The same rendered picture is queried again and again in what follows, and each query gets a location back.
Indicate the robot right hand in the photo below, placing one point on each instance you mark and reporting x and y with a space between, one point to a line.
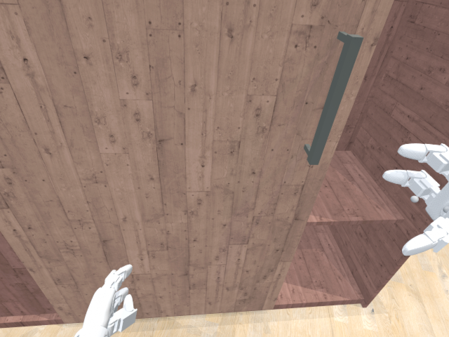
436 235

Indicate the wardrobe door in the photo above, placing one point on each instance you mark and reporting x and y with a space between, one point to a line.
168 135
19 293

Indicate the robot left hand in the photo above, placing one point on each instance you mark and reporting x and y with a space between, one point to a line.
103 308

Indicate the handle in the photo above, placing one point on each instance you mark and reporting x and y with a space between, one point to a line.
352 44

